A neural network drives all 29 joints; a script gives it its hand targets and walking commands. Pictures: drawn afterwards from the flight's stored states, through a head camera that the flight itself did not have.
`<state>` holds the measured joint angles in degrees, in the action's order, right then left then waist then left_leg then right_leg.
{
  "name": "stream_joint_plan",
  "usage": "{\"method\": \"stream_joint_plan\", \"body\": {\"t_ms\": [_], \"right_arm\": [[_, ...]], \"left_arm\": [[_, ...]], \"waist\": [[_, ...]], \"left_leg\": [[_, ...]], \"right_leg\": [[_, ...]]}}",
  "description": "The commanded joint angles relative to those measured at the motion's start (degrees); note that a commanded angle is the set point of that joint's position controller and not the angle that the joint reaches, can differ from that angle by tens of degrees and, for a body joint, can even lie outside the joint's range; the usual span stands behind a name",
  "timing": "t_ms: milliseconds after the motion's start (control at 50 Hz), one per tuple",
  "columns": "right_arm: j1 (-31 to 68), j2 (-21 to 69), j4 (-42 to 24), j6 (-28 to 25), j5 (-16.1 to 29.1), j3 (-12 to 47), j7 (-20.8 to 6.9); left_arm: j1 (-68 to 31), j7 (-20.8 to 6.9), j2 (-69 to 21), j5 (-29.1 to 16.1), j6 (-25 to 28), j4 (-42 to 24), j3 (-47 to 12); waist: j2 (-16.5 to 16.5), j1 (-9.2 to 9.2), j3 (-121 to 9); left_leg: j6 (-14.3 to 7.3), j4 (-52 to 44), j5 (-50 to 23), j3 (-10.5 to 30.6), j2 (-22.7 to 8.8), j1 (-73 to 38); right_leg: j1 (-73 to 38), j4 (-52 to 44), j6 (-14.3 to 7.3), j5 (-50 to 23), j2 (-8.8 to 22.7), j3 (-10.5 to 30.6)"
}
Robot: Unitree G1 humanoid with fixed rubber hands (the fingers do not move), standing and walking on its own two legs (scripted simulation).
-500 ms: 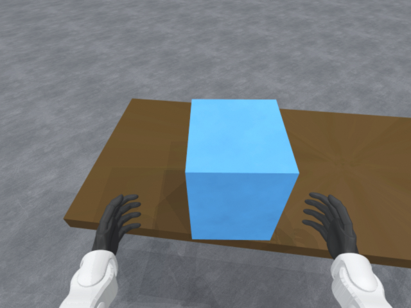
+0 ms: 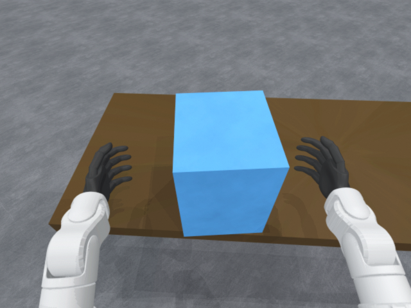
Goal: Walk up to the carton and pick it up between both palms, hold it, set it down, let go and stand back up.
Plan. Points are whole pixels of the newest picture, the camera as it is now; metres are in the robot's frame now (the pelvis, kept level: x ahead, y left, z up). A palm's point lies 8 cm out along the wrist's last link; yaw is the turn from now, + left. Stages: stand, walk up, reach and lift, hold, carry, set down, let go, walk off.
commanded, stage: reach and lift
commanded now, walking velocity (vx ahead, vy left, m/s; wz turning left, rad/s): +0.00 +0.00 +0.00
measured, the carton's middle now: (221, 167) +0.40 -0.04 +0.04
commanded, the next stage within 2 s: none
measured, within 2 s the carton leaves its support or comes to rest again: neither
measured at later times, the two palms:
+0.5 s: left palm (103, 139) +0.39 +0.17 +0.16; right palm (331, 133) +0.37 -0.24 +0.16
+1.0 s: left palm (114, 148) +0.41 +0.17 +0.12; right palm (309, 141) +0.40 -0.22 +0.12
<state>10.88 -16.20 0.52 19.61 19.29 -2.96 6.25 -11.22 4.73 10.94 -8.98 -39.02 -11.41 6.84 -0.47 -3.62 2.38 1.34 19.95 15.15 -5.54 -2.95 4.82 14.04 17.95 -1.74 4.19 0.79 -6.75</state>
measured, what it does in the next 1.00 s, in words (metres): stands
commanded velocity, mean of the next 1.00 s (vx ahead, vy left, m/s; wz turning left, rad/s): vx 0.00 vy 0.00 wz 0.00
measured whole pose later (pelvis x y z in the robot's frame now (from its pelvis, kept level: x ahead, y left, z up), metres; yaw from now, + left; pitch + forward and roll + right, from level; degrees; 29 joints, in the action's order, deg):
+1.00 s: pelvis +0.00 -0.01 +0.00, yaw +3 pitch +4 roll +0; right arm 39.4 -13.9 36.0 15.3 15.3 -3.8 7.2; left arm -38.6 3.2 12.2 -5.4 -26.1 28.3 7.2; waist 0.0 -5.2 -0.1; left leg 1.6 20.9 14.4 -2.8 -2.7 10.0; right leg 17.3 17.3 -2.0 3.7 1.3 -9.1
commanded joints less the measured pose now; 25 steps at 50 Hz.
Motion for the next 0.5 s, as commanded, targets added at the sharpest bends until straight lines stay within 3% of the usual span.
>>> {"method": "stream_joint_plan", "body": {"t_ms": [0,220,480], "right_arm": [[19.7,-9.1,-9.8,-1.9,0.5,-3.5,0.3],[35.6,-11.3,-0.8,0.5,1.5,-3.3,0.5],[52.6,-13.3,12.3,1.4,1.9,-3.3,-0.2]], "left_arm": [[-19.7,0.0,6.2,0.3,1.1,-9.6,2.8],[-34.6,0.3,9.4,0.6,-1.0,-0.8,3.9],[-51.3,0.5,14.4,-0.9,1.6,13.7,3.0]], "waist": [[0.0,-0.67,-22.5],[0.1,-1.07,-27.2],[-0.2,-1.56,-34.1]], "left_leg": [[1.2,-3.7,-14.2,3.3,3.4,13.0],[0.1,-4.0,-11.0,3.5,3.5,17.0],[-0.8,-3.7,-10.3,4.0,4.1,21.0]], "right_leg": [[-27.7,4.0,0.7,-16.3,-2.7,7.0],[-29.9,5.2,0.9,-16.5,-2.5,7.2],[-32.1,5.9,1.6,-17.9,-2.2,7.3]]}}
